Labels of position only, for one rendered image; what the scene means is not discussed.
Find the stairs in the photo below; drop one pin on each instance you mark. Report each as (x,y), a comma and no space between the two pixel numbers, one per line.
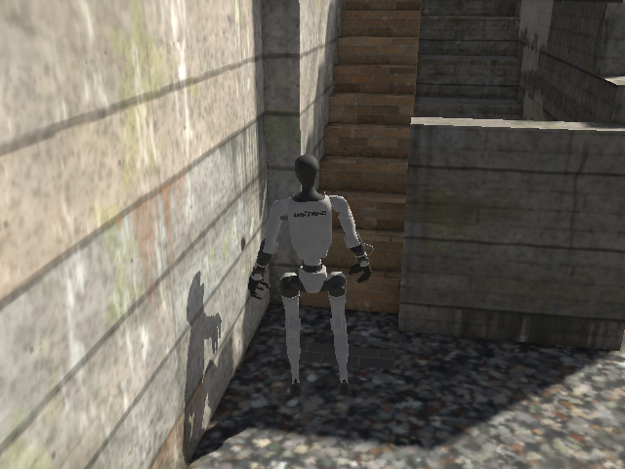
(366,146)

